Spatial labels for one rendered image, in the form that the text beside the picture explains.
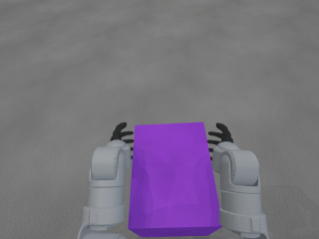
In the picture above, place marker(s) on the left robot hand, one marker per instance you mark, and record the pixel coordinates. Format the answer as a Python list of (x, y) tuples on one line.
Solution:
[(117, 134)]

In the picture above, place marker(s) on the right robot hand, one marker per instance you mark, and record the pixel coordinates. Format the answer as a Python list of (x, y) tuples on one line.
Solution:
[(225, 136)]

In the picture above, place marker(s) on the left robot forearm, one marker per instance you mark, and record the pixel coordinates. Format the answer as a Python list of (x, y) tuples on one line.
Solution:
[(107, 177)]

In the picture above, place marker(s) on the carton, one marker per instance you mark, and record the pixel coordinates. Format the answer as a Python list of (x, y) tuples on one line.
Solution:
[(173, 192)]

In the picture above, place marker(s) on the right robot forearm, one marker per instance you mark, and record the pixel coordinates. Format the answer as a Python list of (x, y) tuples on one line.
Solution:
[(241, 210)]

